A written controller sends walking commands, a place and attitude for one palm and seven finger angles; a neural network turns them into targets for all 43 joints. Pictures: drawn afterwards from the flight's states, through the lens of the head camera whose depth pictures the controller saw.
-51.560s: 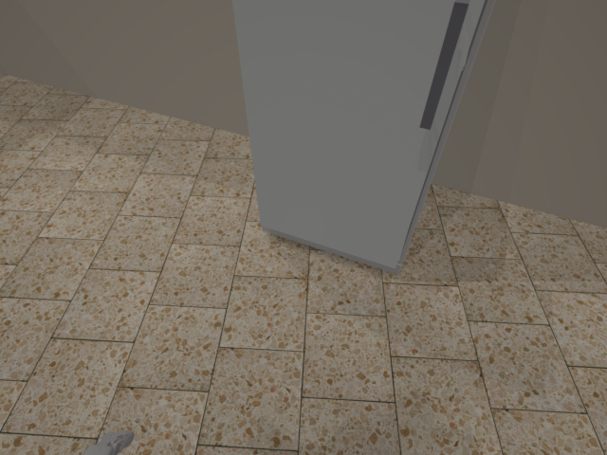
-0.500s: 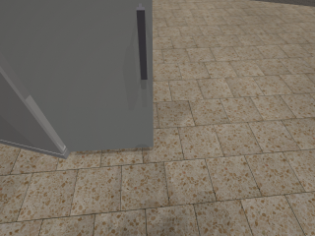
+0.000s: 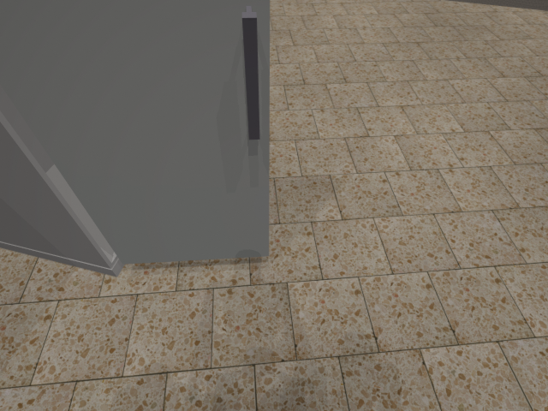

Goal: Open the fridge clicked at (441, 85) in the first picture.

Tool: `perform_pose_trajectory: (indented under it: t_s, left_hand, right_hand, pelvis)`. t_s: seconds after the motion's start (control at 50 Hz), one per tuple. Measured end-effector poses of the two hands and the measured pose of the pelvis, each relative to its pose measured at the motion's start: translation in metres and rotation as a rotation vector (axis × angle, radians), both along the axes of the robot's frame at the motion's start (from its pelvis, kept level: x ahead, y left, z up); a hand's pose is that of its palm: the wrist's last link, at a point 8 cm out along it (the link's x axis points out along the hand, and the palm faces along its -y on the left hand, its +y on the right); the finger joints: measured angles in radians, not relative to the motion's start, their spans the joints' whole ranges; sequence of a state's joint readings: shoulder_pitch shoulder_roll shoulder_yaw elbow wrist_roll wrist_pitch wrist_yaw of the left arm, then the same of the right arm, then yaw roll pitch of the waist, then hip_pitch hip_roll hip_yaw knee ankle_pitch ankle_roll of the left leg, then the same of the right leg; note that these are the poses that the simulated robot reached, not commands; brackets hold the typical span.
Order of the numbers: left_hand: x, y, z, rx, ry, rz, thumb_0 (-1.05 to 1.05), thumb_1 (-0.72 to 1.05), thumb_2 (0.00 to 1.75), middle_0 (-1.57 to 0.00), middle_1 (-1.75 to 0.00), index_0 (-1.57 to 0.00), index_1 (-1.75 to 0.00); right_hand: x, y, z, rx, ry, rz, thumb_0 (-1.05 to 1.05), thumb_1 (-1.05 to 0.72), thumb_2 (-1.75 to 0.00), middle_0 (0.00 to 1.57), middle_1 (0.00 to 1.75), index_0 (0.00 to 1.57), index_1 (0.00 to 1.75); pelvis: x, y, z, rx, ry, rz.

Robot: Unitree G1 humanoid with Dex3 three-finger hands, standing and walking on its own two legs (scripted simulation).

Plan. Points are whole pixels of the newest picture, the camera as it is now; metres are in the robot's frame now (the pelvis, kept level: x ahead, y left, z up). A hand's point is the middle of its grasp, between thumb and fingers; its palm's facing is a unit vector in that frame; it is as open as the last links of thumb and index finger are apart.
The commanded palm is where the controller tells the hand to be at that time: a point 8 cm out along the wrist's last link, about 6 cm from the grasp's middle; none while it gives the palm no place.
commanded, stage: look to check the result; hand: right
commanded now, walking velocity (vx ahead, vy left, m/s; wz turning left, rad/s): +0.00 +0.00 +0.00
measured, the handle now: (251, 79) +0.72 +0.10 +0.10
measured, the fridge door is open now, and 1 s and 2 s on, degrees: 72 72 72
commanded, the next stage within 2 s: stand and wait in 0.06 s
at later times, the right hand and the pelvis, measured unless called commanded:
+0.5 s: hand out of the picture -0.01 -0.16 -0.18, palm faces +0.03 +0.99 -0.16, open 7.4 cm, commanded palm none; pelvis +0.00 +0.00 +0.00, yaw +0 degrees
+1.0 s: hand out of the picture +0.00 -0.17 -0.18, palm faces +0.02 +0.98 -0.18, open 7.4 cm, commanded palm none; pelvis +0.00 +0.00 +0.00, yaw +0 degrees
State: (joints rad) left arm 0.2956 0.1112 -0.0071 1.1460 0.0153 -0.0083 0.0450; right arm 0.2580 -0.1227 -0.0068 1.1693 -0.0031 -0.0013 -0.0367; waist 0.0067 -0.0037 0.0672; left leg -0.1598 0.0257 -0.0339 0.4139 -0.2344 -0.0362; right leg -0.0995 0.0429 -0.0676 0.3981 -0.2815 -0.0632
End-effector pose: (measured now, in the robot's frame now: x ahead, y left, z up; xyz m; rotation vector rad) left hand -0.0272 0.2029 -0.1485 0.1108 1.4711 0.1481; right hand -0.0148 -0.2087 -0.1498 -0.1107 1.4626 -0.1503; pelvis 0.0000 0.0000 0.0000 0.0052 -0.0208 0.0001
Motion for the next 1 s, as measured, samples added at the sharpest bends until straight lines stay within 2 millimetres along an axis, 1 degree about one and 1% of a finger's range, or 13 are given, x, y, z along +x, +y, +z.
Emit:
perform_pose_trajectory:
  t_s: [0.2, 0.5, 0.76, 1.0]
  left_hand:
    - [0.005, 0.004, 0.001, 0.010, -0.015, -0.006, 0.00, 0.91, 0.90, -0.19, -0.30, -0.20, -0.30]
    - [0.004, 0.006, 0.002, 0.011, -0.010, -0.005, 0.00, 0.91, 0.90, -0.19, -0.30, -0.20, -0.30]
    - [0.005, 0.010, 0.003, 0.022, -0.015, -0.003, 0.00, 0.91, 0.90, -0.19, -0.30, -0.20, -0.30]
    - [0.010, 0.016, 0.003, 0.030, -0.027, -0.015, 0.00, 0.91, 0.90, -0.19, -0.30, -0.20, -0.30]
  right_hand:
    - [0.000, 0.001, -0.001, 0.003, -0.003, -0.001, 0.01, -0.92, -0.90, 0.20, 0.29, 0.20, 0.30]
    - [0.000, 0.001, 0.000, 0.001, -0.005, 0.003, 0.01, -0.91, -0.90, 0.20, 0.29, 0.20, 0.30]
    - [0.005, -0.003, 0.000, -0.003, -0.015, 0.014, 0.01, -0.91, -0.90, 0.20, 0.29, 0.20, 0.30]
    - [0.014, -0.010, 0.003, -0.020, -0.040, 0.017, 0.01, -0.91, -0.90, 0.20, 0.29, 0.20, 0.30]
  pelvis:
    - [0.000, 0.001, 0.000, 0.000, -0.004, 0.000]
    - [-0.002, 0.002, 0.001, 0.000, -0.002, -0.001]
    - [-0.003, 0.002, 0.001, 0.001, -0.002, 0.003]
    - [-0.004, 0.002, 0.002, -0.002, -0.005, 0.000]
